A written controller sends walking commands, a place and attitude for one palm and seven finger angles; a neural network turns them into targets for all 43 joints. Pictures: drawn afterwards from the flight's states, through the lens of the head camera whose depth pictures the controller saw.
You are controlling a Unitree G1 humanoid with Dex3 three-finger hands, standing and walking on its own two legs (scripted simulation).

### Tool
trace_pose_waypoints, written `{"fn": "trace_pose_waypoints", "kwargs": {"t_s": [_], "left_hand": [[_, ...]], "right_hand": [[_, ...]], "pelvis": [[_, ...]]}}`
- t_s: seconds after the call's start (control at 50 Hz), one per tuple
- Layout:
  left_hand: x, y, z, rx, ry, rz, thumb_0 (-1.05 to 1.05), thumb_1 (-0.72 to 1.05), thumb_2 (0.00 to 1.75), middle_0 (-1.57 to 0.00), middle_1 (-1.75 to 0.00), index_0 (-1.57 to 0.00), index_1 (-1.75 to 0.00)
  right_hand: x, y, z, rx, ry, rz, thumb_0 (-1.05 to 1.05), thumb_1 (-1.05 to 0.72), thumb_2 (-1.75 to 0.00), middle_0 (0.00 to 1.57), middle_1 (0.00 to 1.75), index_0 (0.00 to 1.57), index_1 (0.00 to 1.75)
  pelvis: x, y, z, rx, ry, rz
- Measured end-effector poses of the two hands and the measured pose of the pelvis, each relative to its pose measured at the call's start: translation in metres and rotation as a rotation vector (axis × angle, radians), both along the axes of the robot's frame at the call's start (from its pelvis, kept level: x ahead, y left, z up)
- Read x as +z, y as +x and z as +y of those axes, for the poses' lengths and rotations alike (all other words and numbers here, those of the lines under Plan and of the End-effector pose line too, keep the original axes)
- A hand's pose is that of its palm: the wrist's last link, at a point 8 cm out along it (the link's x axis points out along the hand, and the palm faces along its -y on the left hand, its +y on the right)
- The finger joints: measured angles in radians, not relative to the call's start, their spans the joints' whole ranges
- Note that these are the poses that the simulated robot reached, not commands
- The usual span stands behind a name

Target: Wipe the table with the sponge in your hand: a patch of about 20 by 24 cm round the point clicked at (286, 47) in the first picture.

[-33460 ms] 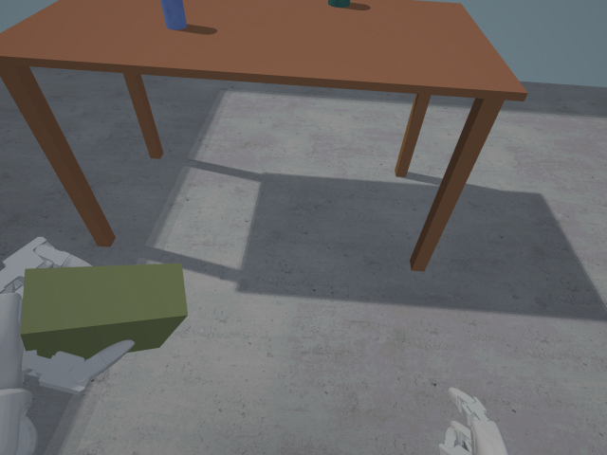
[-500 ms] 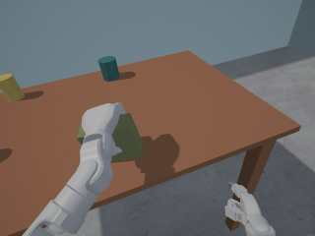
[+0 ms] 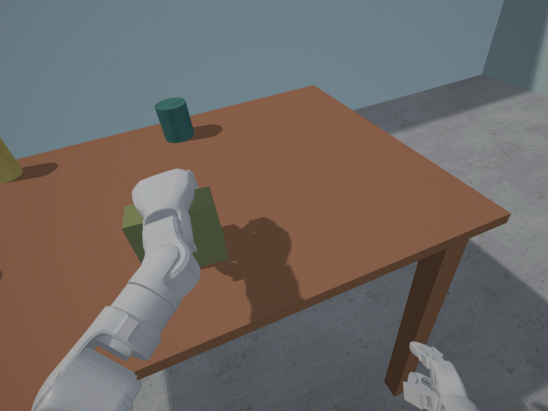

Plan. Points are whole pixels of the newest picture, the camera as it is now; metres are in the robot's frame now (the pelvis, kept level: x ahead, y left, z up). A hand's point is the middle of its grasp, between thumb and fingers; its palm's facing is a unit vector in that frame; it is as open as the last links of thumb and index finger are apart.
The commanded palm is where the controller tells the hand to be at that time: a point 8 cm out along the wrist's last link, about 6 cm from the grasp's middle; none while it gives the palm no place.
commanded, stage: wipe forward along the third lane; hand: left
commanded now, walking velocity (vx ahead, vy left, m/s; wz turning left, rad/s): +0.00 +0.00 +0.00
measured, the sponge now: (183, 243) +0.36 +0.20 +0.09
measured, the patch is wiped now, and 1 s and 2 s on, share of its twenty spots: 0.75 0.95 0.95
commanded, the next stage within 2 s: wipe back along the third lane in 0.88 s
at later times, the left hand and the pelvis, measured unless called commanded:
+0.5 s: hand (174, 202) +0.40 +0.21 +0.14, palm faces +0.01 -0.06 -1.00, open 9.8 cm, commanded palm +0.38 +0.23 +0.17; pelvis +0.00 +0.00 +0.00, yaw +0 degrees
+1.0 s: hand (165, 184) +0.45 +0.25 +0.14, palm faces -0.04 -0.04 -1.00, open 9.8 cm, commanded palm +0.43 +0.24 +0.18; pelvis +0.01 +0.02 +0.00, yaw +0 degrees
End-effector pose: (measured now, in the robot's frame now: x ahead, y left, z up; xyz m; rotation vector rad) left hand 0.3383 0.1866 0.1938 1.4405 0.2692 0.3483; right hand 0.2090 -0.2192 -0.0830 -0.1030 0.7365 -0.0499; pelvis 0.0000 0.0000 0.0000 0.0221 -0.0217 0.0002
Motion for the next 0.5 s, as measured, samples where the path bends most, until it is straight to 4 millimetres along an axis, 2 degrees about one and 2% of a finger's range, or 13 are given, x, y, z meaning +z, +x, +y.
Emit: {"fn": "trace_pose_waypoints", "kwargs": {"t_s": [0.24,0.5], "left_hand": [[0.001,0.026,0.007,0.010,0.033,0.055,0.00,-0.53,1.09,-0.74,-1.39,-0.82,-1.30],[0.001,0.043,0.021,0.000,0.030,0.060,0.00,-0.53,1.10,-0.75,-1.38,-0.82,-1.30]], "right_hand": [[-0.007,-0.012,-0.003,-0.019,-0.022,0.041,0.01,-0.91,-0.90,0.20,0.30,0.20,0.29],[-0.015,-0.035,-0.012,-0.063,-0.048,0.113,0.01,-0.91,-0.90,0.20,0.30,0.20,0.29]], "pelvis": [[-0.001,0.001,0.001,0.005,-0.002,0.029],[0.000,0.003,0.005,0.002,-0.008,0.048]]}}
